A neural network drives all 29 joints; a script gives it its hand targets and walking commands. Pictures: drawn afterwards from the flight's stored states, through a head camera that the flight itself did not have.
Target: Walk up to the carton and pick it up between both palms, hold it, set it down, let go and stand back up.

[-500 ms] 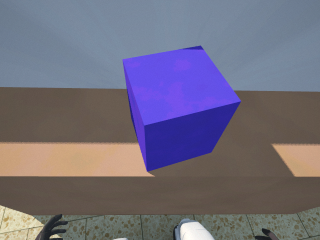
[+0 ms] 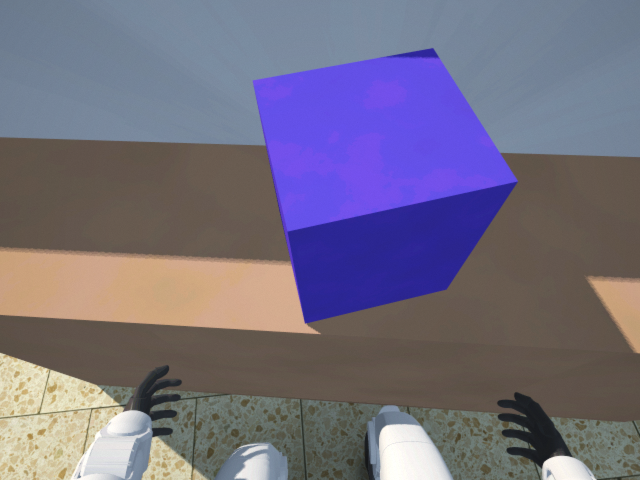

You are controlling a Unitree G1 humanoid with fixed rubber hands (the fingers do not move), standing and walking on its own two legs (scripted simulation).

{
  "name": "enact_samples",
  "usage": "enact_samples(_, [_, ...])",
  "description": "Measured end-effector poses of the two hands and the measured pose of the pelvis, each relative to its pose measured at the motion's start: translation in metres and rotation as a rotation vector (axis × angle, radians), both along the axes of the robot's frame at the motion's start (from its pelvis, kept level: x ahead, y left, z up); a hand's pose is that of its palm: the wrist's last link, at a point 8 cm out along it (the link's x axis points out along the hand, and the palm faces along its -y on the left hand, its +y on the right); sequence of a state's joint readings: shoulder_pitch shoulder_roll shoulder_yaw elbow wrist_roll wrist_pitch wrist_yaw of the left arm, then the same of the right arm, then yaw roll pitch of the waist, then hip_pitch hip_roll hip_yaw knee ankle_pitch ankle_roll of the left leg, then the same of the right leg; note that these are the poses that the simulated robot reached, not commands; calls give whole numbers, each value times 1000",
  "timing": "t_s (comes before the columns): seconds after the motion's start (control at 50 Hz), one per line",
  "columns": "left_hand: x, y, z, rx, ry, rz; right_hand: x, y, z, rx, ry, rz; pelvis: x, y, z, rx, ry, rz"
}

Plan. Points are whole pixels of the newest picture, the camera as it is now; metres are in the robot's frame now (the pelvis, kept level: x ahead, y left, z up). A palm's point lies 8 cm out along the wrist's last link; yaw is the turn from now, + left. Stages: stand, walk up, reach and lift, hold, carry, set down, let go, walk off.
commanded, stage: reach and lift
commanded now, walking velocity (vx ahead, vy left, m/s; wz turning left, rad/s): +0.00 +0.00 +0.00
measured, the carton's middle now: (362, 199) +0.42 -0.05 +0.05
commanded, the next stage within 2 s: none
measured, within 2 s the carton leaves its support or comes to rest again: neither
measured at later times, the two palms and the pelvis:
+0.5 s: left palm out of the picture +0.11 +0.21 -0.04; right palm (602, 471) +0.12 -0.30 -0.05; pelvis -0.01 -0.05 +0.03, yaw +4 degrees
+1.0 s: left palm (161, 478) +0.12 +0.17 +0.00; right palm (584, 417) +0.17 -0.28 -0.01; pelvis -0.03 -0.05 +0.03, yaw +11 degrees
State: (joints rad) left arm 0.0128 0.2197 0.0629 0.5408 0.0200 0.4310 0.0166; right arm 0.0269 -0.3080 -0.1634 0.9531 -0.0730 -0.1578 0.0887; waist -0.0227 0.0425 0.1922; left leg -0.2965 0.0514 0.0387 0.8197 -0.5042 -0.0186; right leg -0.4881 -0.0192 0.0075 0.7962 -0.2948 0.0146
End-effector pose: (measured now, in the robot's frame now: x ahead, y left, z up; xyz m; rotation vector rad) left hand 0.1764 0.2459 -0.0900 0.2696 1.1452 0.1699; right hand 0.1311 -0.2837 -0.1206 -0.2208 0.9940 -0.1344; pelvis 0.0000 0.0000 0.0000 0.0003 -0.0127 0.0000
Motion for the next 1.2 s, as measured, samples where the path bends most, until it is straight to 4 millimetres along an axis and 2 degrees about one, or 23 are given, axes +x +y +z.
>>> enact_samples(0.1, [10,-27,23,-44,-118,-11,28,4,24,12,-127,37,7,-14,9,2,1,15])
enact_samples(0.18, [3,-34,32,-29,-138,5,33,-5,41,-15,-154,80,8,-26,16,4,-22,41])
enact_samples(0.26, [-12,-30,34,-10,-147,58,26,-20,52,-58,-149,92,5,-38,21,13,-44,60])
enact_samples(0.36, [-36,-26,37,4,-178,102,7,-30,62,-67,-137,68,-3,-47,25,18,-66,69])
enact_samples(0.48, [-59,-32,45,-6,-235,120,-13,-19,71,-16,-163,62,-12,-50,29,17,-69,64])
enact_samples(0.56, [-66,-38,50,6,-268,117,-15,-7,70,39,-179,78,-17,-50,30,11,-80,72])
enact_samples(0.66, [-67,-42,68,22,-358,142,0,4,74,89,-242,126,-19,-51,30,11,-94,125])
enact_samples(0.8, [-70,-50,95,1,-479,210,42,13,95,120,-359,198,-19,-50,32,44,-113,169])
enact_samples(0.96, [-62,-74,93,-31,-465,121,36,9,108,151,-362,147,-30,-47,35,32,-105,154])
enact_samples(1.04, [-58,-80,93,-30,-528,175,40,2,107,128,-328,219,-27,-52,35,17,-80,235])
enact_samples(1.1, [-61,-84,100,-53,-588,252,46,1,110,114,-314,252,-23,-54,36,31,-72,254])
enact_samples(1.2, [-61,-87,110,-84,-644,281,60,18,134,138,-425,275,-19,-50,37,44,-50,246])
